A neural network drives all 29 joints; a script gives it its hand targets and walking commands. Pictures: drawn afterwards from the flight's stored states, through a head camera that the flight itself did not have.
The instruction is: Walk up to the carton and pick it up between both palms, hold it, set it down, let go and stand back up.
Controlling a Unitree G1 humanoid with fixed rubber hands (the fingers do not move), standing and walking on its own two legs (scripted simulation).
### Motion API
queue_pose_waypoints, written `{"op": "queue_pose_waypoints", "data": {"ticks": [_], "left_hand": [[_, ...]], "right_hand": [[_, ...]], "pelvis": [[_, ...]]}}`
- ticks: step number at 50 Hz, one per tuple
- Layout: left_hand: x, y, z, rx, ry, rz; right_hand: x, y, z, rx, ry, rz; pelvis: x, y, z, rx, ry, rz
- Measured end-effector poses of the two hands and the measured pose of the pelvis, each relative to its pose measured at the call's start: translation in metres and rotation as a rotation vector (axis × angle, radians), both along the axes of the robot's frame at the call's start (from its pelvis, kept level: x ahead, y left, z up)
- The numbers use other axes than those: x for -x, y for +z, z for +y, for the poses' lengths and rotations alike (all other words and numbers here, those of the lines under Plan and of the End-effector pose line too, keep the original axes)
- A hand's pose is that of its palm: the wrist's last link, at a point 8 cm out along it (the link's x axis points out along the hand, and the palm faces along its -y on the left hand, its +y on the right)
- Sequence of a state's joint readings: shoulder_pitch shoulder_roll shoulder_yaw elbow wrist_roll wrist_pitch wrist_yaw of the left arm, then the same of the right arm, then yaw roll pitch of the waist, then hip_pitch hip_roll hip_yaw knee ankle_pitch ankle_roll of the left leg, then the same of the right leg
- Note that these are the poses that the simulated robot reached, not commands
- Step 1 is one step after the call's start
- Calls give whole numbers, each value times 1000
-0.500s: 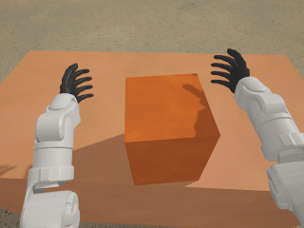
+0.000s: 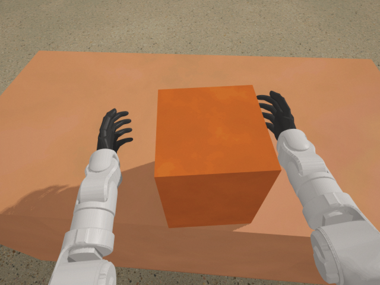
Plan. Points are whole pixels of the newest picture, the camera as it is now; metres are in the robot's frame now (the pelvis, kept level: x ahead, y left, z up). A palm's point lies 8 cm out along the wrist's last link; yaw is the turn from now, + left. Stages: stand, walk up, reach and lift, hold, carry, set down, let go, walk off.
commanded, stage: reach and lift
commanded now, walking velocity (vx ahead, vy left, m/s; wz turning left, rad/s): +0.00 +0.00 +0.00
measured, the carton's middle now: (207, 161) +0.39 +0.03 +0.02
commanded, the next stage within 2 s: none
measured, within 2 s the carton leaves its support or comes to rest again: neither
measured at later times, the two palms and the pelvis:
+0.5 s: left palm (115, 149) +0.38 +0.23 +0.07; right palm (274, 132) +0.45 -0.11 +0.08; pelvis +0.00 +0.01 +0.00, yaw -1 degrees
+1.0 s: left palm (133, 155) +0.37 +0.19 +0.05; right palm (269, 137) +0.43 -0.09 +0.08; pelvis +0.01 +0.01 +0.00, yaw -2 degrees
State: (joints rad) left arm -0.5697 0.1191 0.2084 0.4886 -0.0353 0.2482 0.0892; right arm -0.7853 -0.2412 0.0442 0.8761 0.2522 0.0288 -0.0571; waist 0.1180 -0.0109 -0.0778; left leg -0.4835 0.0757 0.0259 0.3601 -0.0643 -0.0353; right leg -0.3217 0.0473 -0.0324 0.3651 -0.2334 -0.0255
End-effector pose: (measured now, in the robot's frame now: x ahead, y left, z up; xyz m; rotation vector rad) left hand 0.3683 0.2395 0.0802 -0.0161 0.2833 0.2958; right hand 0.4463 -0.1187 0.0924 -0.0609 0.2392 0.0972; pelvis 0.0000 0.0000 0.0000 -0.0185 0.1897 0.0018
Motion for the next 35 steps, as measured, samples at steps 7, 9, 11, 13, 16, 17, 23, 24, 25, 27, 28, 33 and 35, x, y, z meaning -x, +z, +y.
{"op": "queue_pose_waypoints", "data": {"ticks": [7, 9, 11, 13, 16, 17, 23, 24, 25, 27, 28, 33, 35], "left_hand": [[6, -26, 2, 3, 9, 13], [8, -32, 2, 6, 12, 7], [8, -35, 2, 6, 12, 0], [7, -37, 3, 1, 12, -4], [4, -36, 2, 3, 9, -15], [2, -34, 2, 5, 7, -21], [-6, -19, -4, 0, -2, -63], [-7, -16, -5, 0, -2, -68], [-8, -15, -7, 0, -2, -70], [-9, -14, -10, 4, -4, -65], [-9, -14, -12, 8, -6, -61], [-9, -23, -30, 17, -38, -37], [-9, -26, -41, 15, -53, -33]], "right_hand": [[4, -17, -1, 22, -7, 8], [5, -20, -2, 23, -8, 7], [5, -22, -1, 20, -8, 6], [4, -24, 0, 17, -6, 8], [2, -25, 4, 9, -2, 18], [2, -25, 5, 6, 1, 17], [-3, -19, 13, -8, 5, 10], [-3, -18, 13, -7, 5, 10], [-3, -17, 13, -5, 3, 12], [-3, -16, 14, 1, -1, 16], [-3, -16, 14, 2, -4, 17], [-1, -13, 21, 8, 7, -10], [0, -11, 27, 14, 23, -30]], "pelvis": [[-2, -1, 1, -1, -2, 18], [-2, -1, 2, 1, -2, 28], [-1, -2, 3, 3, -3, 39], [0, -2, 4, 6, -6, 48], [1, -3, 6, 8, -10, 62], [1, -3, 7, 9, -11, 68], [1, -3, 11, 12, -15, 84], [1, -3, 12, 12, -16, 83], [0, -3, 12, 12, -16, 79], [0, -2, 13, 10, -16, 70], [0, -2, 13, 10, -16, 65], [-1, 0, 13, 5, -17, 43], [-2, 1, 12, 3, -21, 37]]}}
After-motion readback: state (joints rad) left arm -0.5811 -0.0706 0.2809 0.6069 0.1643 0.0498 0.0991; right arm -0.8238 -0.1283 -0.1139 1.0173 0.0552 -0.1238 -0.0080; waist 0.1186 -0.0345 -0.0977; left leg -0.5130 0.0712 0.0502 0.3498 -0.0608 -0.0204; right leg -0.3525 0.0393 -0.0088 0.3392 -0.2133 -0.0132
